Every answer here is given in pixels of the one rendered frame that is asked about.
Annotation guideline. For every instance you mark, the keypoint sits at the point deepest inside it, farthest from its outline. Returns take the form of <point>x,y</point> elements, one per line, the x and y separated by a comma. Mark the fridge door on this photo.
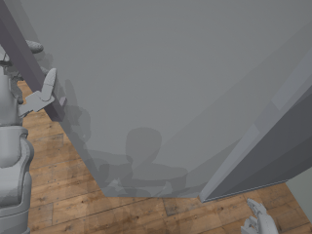
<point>159,92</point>

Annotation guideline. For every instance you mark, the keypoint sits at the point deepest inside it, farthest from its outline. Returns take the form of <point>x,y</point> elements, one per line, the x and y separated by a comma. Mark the handle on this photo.
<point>15,46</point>

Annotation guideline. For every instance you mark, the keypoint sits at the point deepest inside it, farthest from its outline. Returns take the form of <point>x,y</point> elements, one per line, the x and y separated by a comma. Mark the left robot forearm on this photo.
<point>16,154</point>

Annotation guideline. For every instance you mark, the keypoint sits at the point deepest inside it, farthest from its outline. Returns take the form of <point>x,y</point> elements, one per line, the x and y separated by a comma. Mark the robot left hand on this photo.
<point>11,112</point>

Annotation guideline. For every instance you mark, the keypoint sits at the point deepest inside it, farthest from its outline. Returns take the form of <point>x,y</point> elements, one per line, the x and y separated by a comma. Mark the robot right hand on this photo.
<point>264,224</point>

